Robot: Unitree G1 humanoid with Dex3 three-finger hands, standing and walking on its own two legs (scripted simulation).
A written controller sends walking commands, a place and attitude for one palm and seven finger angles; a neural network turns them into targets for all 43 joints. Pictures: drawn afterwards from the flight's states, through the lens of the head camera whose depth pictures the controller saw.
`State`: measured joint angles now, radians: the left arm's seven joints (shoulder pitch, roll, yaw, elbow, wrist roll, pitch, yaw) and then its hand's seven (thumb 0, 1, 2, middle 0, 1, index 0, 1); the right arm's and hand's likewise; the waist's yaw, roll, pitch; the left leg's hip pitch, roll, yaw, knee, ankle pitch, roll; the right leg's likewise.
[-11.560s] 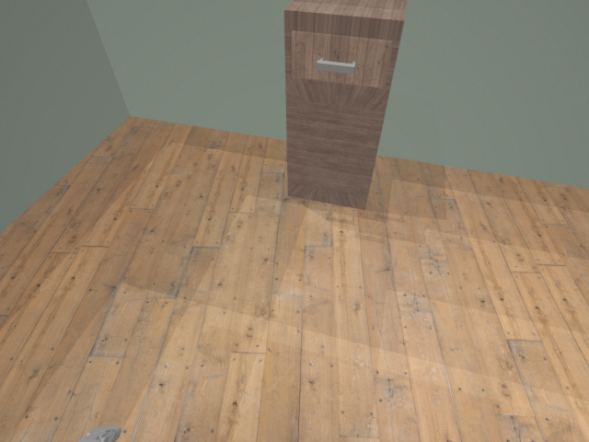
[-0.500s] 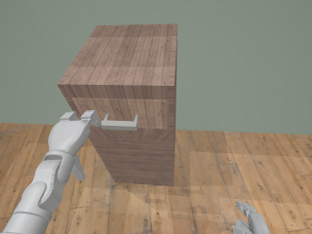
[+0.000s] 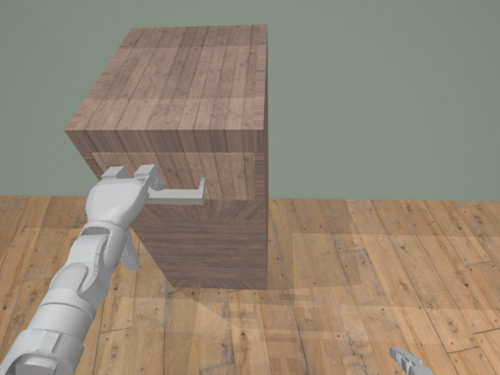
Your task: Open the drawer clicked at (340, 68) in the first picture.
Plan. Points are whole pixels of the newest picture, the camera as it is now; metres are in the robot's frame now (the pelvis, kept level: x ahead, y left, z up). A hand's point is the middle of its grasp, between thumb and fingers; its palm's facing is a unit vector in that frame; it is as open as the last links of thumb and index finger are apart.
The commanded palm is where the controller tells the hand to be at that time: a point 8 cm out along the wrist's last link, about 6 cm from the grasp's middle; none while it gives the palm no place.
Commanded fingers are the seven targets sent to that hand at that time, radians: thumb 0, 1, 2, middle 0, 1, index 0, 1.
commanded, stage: move the hooked fingers above the handle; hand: left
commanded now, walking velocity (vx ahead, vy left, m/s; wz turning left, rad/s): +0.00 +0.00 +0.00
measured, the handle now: (176, 189) +0.49 +0.21 -0.05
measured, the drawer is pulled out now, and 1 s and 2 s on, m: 0.00 0.00 0.00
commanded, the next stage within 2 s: lower the fingers behind the handle in 1.64 s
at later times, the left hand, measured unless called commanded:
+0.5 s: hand (155, 201) +0.41 +0.22 +0.02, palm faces -0.05 -0.06 -1.00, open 13.8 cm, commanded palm +0.39 +0.22 +0.08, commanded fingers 0.00 -0.50 0.30 -0.30 -1.20 -0.30 -1.20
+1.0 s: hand (167, 194) +0.44 +0.21 +0.00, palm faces -0.04 -0.04 -1.00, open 13.8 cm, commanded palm +0.42 +0.21 +0.06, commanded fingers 0.00 -0.50 0.30 -0.30 -1.20 -0.30 -1.20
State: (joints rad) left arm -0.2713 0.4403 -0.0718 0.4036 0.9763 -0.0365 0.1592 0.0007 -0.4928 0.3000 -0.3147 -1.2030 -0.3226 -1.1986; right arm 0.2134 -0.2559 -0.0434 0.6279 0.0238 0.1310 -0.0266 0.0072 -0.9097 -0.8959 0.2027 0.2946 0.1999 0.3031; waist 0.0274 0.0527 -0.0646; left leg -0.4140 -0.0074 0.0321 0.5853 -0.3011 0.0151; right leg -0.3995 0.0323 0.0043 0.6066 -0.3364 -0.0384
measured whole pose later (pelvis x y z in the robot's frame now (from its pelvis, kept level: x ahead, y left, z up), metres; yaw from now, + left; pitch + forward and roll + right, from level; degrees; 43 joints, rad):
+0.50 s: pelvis +0.01 +0.00 -0.01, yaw +0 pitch +12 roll +0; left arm -0.48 0.41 -0.07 0.70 1.04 -0.06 0.25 0.00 -0.49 0.30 -0.31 -1.20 -0.32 -1.20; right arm 0.26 -0.25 -0.06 0.64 0.02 0.14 -0.02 0.01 -0.91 -0.90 0.20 0.29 0.20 0.30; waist -0.02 0.04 -0.11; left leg -0.53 0.00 0.04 0.66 -0.34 0.02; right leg -0.51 0.04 0.01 0.67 -0.36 -0.04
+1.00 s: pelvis +0.00 +0.01 -0.02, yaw -1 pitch +16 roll +0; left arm -0.62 0.39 -0.07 0.89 1.08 -0.04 0.34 0.00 -0.49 0.30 -0.32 -1.20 -0.32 -1.20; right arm 0.31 -0.25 -0.07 0.67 0.00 0.15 -0.01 0.00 -0.91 -0.90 0.20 0.29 0.20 0.30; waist -0.06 0.04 -0.13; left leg -0.65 0.00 0.04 0.73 -0.36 0.03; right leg -0.62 0.04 0.01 0.73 -0.37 -0.03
